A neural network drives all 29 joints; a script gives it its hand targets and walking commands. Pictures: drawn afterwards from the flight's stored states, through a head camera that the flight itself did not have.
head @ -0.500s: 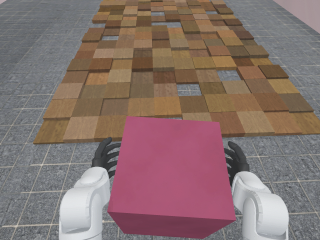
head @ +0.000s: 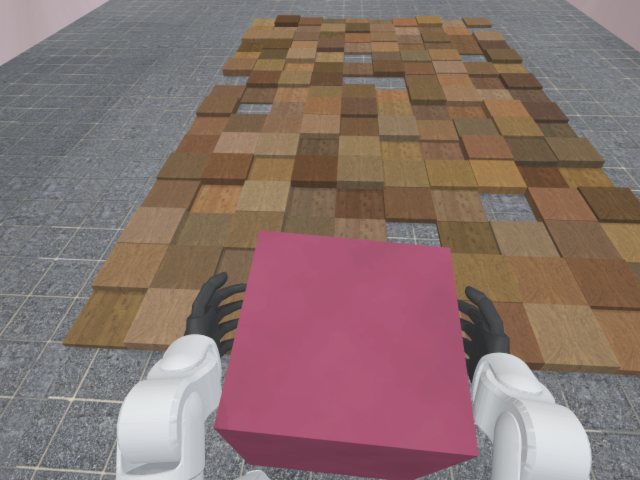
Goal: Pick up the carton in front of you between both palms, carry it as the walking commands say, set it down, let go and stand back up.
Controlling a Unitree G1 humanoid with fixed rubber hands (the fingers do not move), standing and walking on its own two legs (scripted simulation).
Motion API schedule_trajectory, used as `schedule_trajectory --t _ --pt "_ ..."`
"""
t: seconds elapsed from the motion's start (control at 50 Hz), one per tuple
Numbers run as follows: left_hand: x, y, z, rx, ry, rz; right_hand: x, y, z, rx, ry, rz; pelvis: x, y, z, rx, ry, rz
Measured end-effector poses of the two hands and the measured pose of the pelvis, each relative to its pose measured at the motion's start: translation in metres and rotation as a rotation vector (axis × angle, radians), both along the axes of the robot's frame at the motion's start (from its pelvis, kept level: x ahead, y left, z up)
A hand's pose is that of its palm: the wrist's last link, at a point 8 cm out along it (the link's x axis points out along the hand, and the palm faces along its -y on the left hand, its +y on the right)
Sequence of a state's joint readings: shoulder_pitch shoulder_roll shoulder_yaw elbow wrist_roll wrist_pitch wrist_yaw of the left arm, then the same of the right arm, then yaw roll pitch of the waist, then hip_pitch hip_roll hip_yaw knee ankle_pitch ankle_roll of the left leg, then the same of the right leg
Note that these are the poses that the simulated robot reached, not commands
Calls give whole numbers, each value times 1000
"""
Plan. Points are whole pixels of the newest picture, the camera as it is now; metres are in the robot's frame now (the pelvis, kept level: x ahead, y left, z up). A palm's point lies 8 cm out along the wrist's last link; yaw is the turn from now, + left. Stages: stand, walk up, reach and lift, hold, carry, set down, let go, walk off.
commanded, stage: carry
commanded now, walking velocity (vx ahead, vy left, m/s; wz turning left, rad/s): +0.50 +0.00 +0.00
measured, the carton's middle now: (340, 366) +0.24 +0.00 +0.04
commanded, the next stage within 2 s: none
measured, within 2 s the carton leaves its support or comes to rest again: neither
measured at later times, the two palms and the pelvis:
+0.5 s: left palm (265, 161) +0.59 +0.13 +0.10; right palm (441, 170) +0.57 -0.17 +0.10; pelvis +0.33 +0.00 +0.00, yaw -2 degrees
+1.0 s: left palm (309, 37) +1.01 +0.08 +0.17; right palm (437, 39) +1.00 -0.22 +0.16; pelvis +0.63 -0.06 +0.00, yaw -3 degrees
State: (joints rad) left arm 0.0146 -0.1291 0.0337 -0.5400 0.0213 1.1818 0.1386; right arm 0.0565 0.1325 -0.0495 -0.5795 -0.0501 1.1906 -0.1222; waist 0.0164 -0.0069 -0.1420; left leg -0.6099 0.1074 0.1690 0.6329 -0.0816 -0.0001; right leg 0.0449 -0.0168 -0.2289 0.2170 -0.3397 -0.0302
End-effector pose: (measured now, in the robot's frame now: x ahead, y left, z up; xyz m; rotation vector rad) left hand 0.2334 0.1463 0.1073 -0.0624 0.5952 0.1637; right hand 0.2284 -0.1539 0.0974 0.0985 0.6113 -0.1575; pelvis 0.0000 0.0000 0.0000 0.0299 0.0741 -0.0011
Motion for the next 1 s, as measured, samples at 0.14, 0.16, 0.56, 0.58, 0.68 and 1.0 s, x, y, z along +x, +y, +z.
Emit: schedule_trajectory --t 0.14,0.16,0.56,0.58,0.68,1.0 --pt "112 14 -46 -21 57 -39 102 14 -36 -29 60 -42 110 22 -29 14 -29 -43" --pt "126 15 -50 -20 80 -47 114 16 -39 -29 83 -48 122 25 -27 10 -26 -52" --pt "415 -30 0 -5 -77 -28 408 -30 1 1 -73 -35 378 -23 -17 -9 -26 -22" --pt "435 -35 -1 -8 -91 -20 431 -35 0 -6 -89 -23 390 -29 -24 -3 -28 -13" --pt "514 -50 -5 11 -13 6 523 -50 0 -2 -19 14 435 -47 -18 -15 -16 -12" --pt "775 -66 61 -20 -95 0 776 -68 67 41 -99 -57 628 -56 -5 -12 24 -53"
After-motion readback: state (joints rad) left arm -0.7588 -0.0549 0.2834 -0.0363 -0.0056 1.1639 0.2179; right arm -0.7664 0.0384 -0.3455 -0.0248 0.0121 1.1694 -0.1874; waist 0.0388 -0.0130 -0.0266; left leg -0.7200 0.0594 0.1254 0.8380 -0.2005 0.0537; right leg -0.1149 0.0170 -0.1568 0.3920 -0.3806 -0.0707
